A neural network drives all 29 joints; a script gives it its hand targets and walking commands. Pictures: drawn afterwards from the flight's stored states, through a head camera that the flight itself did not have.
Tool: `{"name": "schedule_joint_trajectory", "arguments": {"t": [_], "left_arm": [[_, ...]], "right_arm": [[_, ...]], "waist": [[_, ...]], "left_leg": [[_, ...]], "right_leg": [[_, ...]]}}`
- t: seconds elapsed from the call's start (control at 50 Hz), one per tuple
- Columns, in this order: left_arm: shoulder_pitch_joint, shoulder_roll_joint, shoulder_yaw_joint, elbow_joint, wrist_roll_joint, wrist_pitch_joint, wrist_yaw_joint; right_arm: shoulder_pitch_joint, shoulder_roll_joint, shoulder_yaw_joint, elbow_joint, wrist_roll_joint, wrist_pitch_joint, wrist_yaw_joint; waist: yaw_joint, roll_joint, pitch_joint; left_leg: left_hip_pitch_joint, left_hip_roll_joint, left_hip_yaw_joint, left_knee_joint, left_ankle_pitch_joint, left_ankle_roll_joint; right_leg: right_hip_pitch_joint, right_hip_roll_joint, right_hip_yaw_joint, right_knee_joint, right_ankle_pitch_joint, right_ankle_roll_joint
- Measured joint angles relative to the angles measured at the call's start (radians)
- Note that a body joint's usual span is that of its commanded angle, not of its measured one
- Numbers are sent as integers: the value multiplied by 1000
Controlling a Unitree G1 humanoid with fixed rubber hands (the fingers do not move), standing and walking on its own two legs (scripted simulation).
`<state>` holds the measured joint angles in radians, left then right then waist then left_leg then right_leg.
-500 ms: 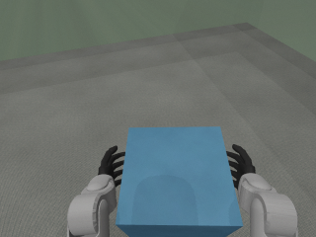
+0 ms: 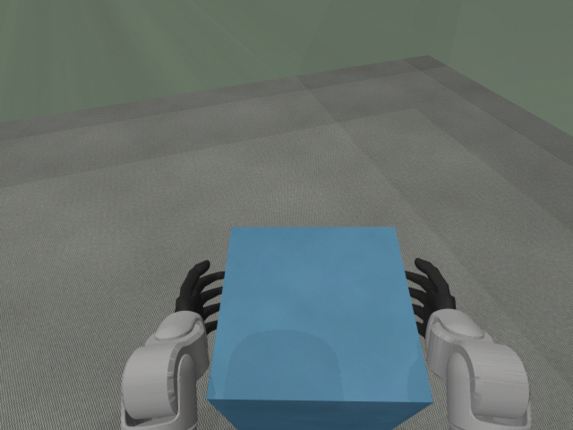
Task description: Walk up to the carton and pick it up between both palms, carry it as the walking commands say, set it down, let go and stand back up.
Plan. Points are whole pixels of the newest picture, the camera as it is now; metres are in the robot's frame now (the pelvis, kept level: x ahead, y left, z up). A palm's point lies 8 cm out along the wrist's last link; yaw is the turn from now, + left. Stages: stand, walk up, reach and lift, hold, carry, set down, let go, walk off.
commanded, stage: carry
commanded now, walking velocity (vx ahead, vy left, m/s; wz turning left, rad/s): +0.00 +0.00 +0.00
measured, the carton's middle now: (311, 338) +0.25 +0.00 +0.02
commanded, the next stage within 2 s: hold in 1.62 s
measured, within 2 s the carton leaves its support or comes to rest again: neither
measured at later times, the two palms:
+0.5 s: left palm (203, 342) +0.22 +0.13 +0.08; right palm (454, 338) +0.22 -0.17 +0.08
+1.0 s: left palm (211, 352) +0.21 +0.12 +0.08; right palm (464, 345) +0.21 -0.18 +0.08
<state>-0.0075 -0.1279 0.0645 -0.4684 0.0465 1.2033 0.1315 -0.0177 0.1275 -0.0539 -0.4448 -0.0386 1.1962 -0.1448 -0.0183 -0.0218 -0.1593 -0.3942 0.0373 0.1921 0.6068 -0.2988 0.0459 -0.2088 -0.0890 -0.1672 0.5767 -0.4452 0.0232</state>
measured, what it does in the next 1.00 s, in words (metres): shifts its weight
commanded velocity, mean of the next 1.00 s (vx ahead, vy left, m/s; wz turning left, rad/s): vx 0.00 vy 0.00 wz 0.00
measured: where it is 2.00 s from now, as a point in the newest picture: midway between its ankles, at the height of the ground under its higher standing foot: outside the picture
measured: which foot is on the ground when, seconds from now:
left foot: down 0.00-1.00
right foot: down 0.00-1.00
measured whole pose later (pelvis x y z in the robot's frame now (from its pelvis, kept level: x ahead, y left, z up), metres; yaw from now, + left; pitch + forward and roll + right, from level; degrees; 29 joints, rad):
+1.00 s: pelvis -0.04 -0.03 +0.01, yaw +1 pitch +2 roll +1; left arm -0.02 -0.13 0.07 -0.30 0.07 1.04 0.11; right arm -0.03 0.13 -0.07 -0.28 -0.07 1.04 -0.12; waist 0.00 -0.01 -0.11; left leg -0.37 0.08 0.16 0.53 -0.19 0.00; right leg -0.20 -0.04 -0.20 0.54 -0.38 -0.04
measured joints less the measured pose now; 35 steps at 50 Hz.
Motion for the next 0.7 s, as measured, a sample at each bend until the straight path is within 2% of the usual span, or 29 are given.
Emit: {"name": "schedule_joint_trajectory", "arguments": {"t": [0.08,0.14,0.28,0.7], "left_arm": [[-16,1,9,98,24,-50,-15],[-18,1,13,134,27,-86,-19],[-7,1,13,135,20,-134,-21],[-13,1,9,180,24,-161,-23]], "right_arm": [[-22,-1,-9,105,-19,-50,13],[-28,-1,-11,143,-26,-85,19],[-13,-1,-1,139,-32,-131,24],[-15,-1,-12,169,-37,-149,27]], "waist": [[5,0,5],[12,1,16],[24,5,24],[17,10,28]], "left_leg": [[7,-1,-1,1,3,-3],[11,-2,-3,-5,11,-5],[18,4,-9,-30,39,-13],[34,30,-23,-82,100,-37]], "right_leg": [[4,-2,-1,11,-5,-3],[4,-2,-3,15,-4,-7],[8,8,-9,0,14,-18],[17,43,-21,-36,56,-50]]}}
